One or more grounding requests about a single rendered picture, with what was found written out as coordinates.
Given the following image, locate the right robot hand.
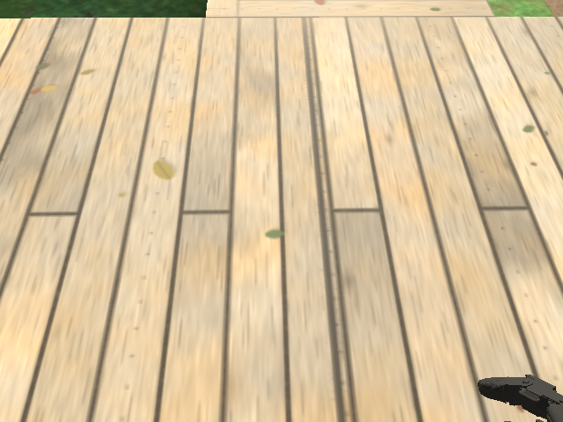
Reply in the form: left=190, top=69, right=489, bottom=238
left=478, top=375, right=563, bottom=422

